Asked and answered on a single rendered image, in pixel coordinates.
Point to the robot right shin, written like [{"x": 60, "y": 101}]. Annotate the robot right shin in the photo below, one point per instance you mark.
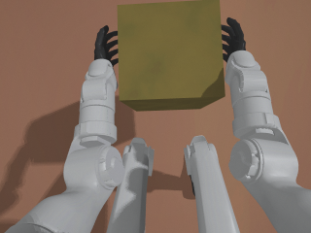
[{"x": 201, "y": 138}]

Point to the robot shin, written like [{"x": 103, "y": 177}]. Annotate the robot shin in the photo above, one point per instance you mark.
[
  {"x": 128, "y": 147},
  {"x": 201, "y": 138}
]

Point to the robot left hand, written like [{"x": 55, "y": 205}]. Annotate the robot left hand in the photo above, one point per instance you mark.
[{"x": 102, "y": 47}]

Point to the carton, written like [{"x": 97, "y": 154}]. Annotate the carton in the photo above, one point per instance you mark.
[{"x": 170, "y": 55}]

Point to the left robot upper arm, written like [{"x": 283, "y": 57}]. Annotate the left robot upper arm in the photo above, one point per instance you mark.
[{"x": 90, "y": 175}]

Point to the right robot forearm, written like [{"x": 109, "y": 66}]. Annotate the right robot forearm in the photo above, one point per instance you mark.
[{"x": 250, "y": 100}]

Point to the robot right hand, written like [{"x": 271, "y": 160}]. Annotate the robot right hand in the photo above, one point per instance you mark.
[{"x": 235, "y": 39}]

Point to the robot left shin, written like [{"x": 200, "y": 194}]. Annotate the robot left shin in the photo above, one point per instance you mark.
[{"x": 128, "y": 147}]

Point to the right robot upper arm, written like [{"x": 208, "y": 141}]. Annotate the right robot upper arm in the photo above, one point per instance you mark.
[{"x": 268, "y": 169}]

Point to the left robot forearm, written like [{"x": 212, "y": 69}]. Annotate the left robot forearm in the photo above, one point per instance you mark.
[{"x": 97, "y": 108}]

